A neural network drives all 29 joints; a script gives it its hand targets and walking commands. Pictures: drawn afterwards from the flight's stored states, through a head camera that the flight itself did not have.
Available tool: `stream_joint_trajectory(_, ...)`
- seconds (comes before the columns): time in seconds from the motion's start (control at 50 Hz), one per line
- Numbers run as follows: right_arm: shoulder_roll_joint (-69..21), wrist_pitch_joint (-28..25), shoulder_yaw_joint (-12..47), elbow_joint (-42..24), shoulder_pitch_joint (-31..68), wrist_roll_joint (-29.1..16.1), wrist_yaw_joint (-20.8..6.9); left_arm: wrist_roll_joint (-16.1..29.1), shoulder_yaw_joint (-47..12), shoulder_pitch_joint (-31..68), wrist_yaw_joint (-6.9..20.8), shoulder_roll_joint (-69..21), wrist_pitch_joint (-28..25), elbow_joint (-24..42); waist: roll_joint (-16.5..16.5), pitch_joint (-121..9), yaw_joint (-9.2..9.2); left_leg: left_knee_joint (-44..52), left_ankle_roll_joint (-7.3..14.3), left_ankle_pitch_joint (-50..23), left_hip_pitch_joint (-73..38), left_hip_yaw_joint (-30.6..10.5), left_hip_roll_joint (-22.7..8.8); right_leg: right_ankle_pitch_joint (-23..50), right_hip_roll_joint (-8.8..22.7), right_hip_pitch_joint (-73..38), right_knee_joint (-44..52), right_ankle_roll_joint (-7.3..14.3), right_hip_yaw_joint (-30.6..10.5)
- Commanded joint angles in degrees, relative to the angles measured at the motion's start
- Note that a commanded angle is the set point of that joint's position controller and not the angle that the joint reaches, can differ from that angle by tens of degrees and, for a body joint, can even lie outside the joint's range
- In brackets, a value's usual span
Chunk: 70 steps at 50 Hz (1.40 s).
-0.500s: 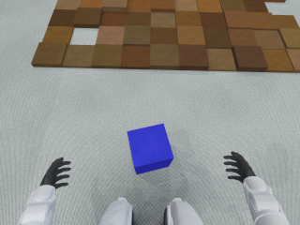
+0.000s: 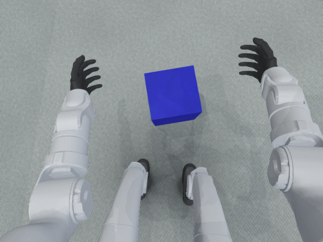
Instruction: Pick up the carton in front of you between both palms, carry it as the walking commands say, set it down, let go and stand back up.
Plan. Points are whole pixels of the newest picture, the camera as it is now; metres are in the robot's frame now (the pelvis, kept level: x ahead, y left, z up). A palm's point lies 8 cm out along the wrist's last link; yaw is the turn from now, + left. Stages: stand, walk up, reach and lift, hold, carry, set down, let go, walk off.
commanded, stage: reach and lift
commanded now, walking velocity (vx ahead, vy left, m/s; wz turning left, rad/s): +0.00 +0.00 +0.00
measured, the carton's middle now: (172, 99) +0.53 +0.01 -0.55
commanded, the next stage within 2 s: none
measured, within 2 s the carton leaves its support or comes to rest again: leaves its support in 1.94 s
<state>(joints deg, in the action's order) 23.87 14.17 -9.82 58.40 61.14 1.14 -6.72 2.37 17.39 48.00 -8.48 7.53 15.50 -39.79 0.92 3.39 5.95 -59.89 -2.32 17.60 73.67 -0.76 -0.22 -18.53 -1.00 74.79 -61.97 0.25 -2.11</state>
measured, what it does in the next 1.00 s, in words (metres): lowers itself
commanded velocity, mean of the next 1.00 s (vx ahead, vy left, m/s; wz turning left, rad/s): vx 0.00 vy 0.00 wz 0.00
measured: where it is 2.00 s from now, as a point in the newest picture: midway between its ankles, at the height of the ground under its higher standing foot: (164, 189)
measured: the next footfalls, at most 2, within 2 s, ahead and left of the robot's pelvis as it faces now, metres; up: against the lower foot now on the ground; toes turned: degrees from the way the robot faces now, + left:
none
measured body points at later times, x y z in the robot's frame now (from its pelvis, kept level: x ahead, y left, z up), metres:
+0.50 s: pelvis +0.02 -0.01 -0.06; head +0.37 -0.02 +0.23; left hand +0.50 +0.21 -0.21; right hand +0.59 -0.16 -0.21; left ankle +0.09 +0.14 -0.64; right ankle +0.08 -0.11 -0.64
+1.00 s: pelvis -0.03 +0.00 -0.26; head +0.34 -0.01 -0.03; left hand +0.50 +0.21 -0.44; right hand +0.58 -0.16 -0.44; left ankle +0.08 +0.14 -0.64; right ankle +0.08 -0.11 -0.64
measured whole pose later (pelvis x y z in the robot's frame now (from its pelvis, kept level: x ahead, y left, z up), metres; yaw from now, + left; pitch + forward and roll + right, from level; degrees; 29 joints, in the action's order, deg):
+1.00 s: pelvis -0.03 +0.00 -0.26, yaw +4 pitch +42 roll +5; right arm 31.0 8.0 1.2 69.7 92.3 -8.1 -0.5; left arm 8.7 17.3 79.5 -11.1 10.3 7.6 -54.7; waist -1.5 16.7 5.3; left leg -115.2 -4.8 29.7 127.7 -1.0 3.4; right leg -31.4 -2.9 129.3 -118.8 -1.2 -4.4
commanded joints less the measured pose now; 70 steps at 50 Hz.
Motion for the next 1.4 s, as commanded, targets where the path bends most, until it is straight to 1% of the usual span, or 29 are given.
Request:
stream_joint_trajectory(0.0,9.47,-0.53,-1.72,-1.22,24.53,1.10,-0.51,-1.38,3.08,19.58,-0.97,4.13,-0.11,4.30,4.64,-46.20,1.14,4.39,-2.32,0.44,-17.12,5.47,3.28,-3.17,-2.11,-21.66,6.61,-0.76,2.00)
stream_joint_trajectory(0.06,10.07,-0.59,-2.60,1.79,31.23,2.50,-0.93,-3.48,6.17,25.05,-1.18,3.09,0.05,3.43,5.13,-48.42,1.85,3.11,-2.52,0.16,-15.52,5.98,3.84,-2.77,-2.43,-19.97,5.37,-0.61,2.09)
stream_joint_trajectory(0.12,10.02,-0.99,-3.70,2.80,35.08,4.19,-1.08,-5.53,9.00,28.04,-0.96,2.42,-0.40,3.70,6.00,-52.42,2.48,2.24,-2.61,-3.00,-14.20,6.51,4.22,1.90,-2.52,-21.39,3.95,-0.62,1.75)
stream_joint_trajectory(0.2,8.67,-2.32,-5.33,-0.04,35.69,6.33,-0.68,-7.19,11.08,27.12,-0.26,1.75,-2.22,6.73,7.88,-60.67,3.03,1.53,-2.46,-12.26,-12.49,7.15,4.87,15.09,-2.90,-28.41,1.94,-0.63,0.93)
stream_joint_trajectory(0.26,6.11,-3.38,-5.78,-2.68,34.92,7.16,-0.09,-7.88,11.39,25.08,0.82,0.92,-4.05,8.22,9.43,-63.47,3.02,0.64,-2.31,-17.92,-7.57,7.27,5.17,25.29,-2.77,-32.57,-0.03,-0.60,0.12)
stream_joint_trajectory(0.3,3.79,-4.23,-6.28,-3.73,33.44,7.84,0.30,-8.41,11.70,23.28,1.61,0.27,-5.57,7.87,10.18,-63.24,2.62,-0.41,-2.43,-19.77,-2.10,7.13,5.29,31.36,-2.42,-33.63,-2.01,-0.54,-0.61)
stream_joint_trajectory(0.34,1.44,-5.21,-7.06,-3.99,31.05,8.58,0.81,-8.89,12.32,21.40,2.18,-0.35,-7.14,6.61,10.33,-62.12,1.94,-2.03,-2.68,-20.88,3.41,6.74,5.31,36.34,-2.00,-32.38,-4.25,-0.60,-1.43)
stream_joint_trajectory(0.38,-0.39,-6.20,-7.82,-3.54,28.08,9.08,1.45,-9.18,12.83,19.82,2.55,-0.91,-8.66,4.79,9.66,-60.69,1.27,-4.60,-3.02,-21.11,7.99,6.27,5.20,38.57,-1.70,-28.17,-6.90,-0.67,-2.10)
stream_joint_trajectory(0.42,-1.47,-7.09,-8.29,-2.89,25.84,9.20,2.32,-9.21,13.20,19.16,2.74,-1.25,-9.99,2.76,8.45,-59.46,0.69,-8.31,-3.46,-20.74,12.02,5.94,5.09,37.76,-1.59,-21.60,-10.24,-0.80,-2.19)
stream_joint_trajectory(0.48,-0.99,-7.98,-7.71,-2.59,25.53,8.23,3.75,-8.73,13.18,19.98,2.42,-0.79,-11.14,0.55,6.70,-58.68,0.42,-14.45,-3.89,-19.68,14.98,5.88,5.07,31.42,-2.09,-10.42,-14.99,-1.05,-1.47)
stream_joint_trajectory(0.52,0.18,-8.36,-6.34,-2.38,26.37,6.90,4.59,-7.75,12.41,21.01,1.82,0.06,-11.50,-0.44,6.15,-59.65,0.25,-18.76,-4.11,-19.47,16.06,5.94,5.03,27.60,-2.43,-4.39,-18.65,-1.39,-0.87)
stream_joint_trajectory(0.56,1.93,-8.71,-4.42,-2.04,27.36,4.99,5.34,-5.93,10.71,21.97,1.03,1.11,-11.68,-1.07,5.94,-62.31,-0.07,-23.16,-4.29,-19.92,16.14,5.99,4.92,25.52,-2.50,-0.49,-22.75,-1.66,-0.38)
stream_joint_trajectory(0.62,4.88,-8.93,-1.01,-2.15,29.59,1.47,6.14,-2.46,7.39,24.10,-0.07,2.90,-11.57,-1.46,6.22,-66.47,-0.24,-29.33,-4.17,-20.18,15.34,6.03,4.73,22.89,-2.37,3.20,-28.83,-1.92,0.37)
stream_joint_trajectory(0.66,6.85,-8.89,1.35,-2.76,32.26,-0.93,6.45,-0.16,5.20,26.41,-0.75,3.92,-11.26,-0.96,6.89,-69.04,-0.20,-32.99,-3.89,-19.13,14.65,6.15,4.53,20.22,-2.20,4.33,-32.50,-1.98,0.81)
stream_joint_trajectory(0.74,10.02,-8.18,5.88,-4.00,39.30,-5.35,6.82,3.72,2.42,32.36,-2.07,6.67,-10.06,0.44,8.75,-72.16,0.79,-38.66,-3.32,-13.02,15.74,6.99,4.06,13.62,-1.52,3.41,-38.25,-1.81,1.28)
stream_joint_trajectory(0.78,11.38,-7.50,7.37,-3.85,42.58,-7.04,6.95,5.61,1.05,35.37,-2.77,8.02,-9.19,0.03,9.70,-72.42,0.81,-40.70,-2.89,-9.75,15.39,6.98,3.71,9.19,-1.16,4.31,-40.35,-1.77,1.93)
stream_joint_trajectory(0.8,11.94,-7.19,8.23,-3.07,43.94,-7.86,6.95,6.18,0.60,37.02,-3.06,8.37,-8.79,-0.42,9.50,-71.28,1.23,-41.67,-2.83,-8.10,15.70,7.16,3.51,6.98,-0.88,5.27,-41.14,-1.63,1.96)
stream_joint_trajectory(0.84,12.49,-6.72,9.61,-1.07,46.29,-8.93,6.87,6.86,0.07,39.62,-3.35,9.04,-8.31,-2.46,9.78,-68.02,1.38,-43.56,-2.67,-4.58,17.78,7.34,3.07,3.38,-0.37,7.00,-42.59,-1.54,1.91)
stream_joint_trajectory(0.92,13.16,-6.79,10.62,4.96,48.33,-9.54,6.38,6.72,0.03,43.58,-2.95,9.43,-8.57,-8.23,8.61,-59.37,1.14,-47.29,-2.57,-0.94,20.82,6.94,2.57,-1.28,0.38,13.18,-45.48,-1.24,1.49)
stream_joint_trajectory(1.0,13.51,-7.95,10.67,9.69,49.36,-9.35,5.92,5.65,0.57,46.24,-2.10,9.71,-9.87,-13.37,6.36,-51.73,0.54,-50.82,-2.58,-0.64,22.27,6.24,2.42,-2.69,0.90,19.37,-48.54,-0.95,0.81)
stream_joint_trajectory(1.08,14.33,-9.48,11.64,9.87,51.91,-10.07,6.15,6.12,0.11,48.63,-1.77,10.68,-11.36,-14.71,5.35,-51.46,0.15,-54.17,-2.48,-3.53,20.86,5.84,2.31,-0.21,1.30,19.90,-51.77,-0.84,0.41)
stream_joint_trajectory(1.12,14.41,-10.21,12.32,7.94,54.24,-10.57,6.59,6.89,-0.28,50.39,-1.87,11.32,-12.14,-13.87,5.52,-50.87,0.34,-55.06,-2.11,-4.45,22.03,5.49,2.36,0.99,1.34,20.14,-52.98,-0.54,0.12)
stream_joint_trajectory(1.16,14.22,-10.67,13.73,6.76,54.76,-11.48,6.94,8.01,-1.19,49.83,-2.07,10.83,-12.70,-13.87,5.83,-51.98,0.94,-56.32,-2.05,-7.46,20.77,5.66,2.50,3.76,1.17,18.68,-54.27,-0.57,0.08)
stream_joint_trajectory(1.22,13.36,-10.91,15.85,6.43,53.85,-12.78,7.13,9.62,-2.50,46.92,-2.09,9.80,-12.94,-16.01,7.38,-53.83,0.90,-57.56,-1.89,-10.33,20.87,5.92,2.77,8.14,1.07,14.71,-55.55,-0.68,0.08)
stream_joint_trajectory(1.28,12.29,-10.68,15.81,6.64,51.73,-12.78,7.44,10.19,-3.20,45.63,-2.33,9.47,-13.24,-15.12,8.45,-55.98,0.45,-57.85,-1.91,-11.17,21.85,6.40,3.16,10.86,0.94,11.00,-55.88,-0.85,0.03)
stream_joint_trajectory(1.32,11.43,-10.46,15.33,7.90,49.75,-12.31,7.62,10.18,-3.33,44.94,-2.45,9.26,-13.35,-15.41,8.31,-55.24,0.12,-57.75,-1.97,-10.91,22.67,6.49,3.37,10.66,0.83,11.33,-55.62,-0.88,-0.03)
stream_joint_trajectory(1.38,10.29,-10.29,14.26,9.51,47.79,-11.29,7.62,9.06,-2.49,44.51,-2.37,8.94,-13.34,-16.30,6.86,-50.98,-0.08,-57.33,-2.15,-9.43,23.81,6.07,3.52,7.51,0.76,16.03,-54.85,-0.75,-0.15)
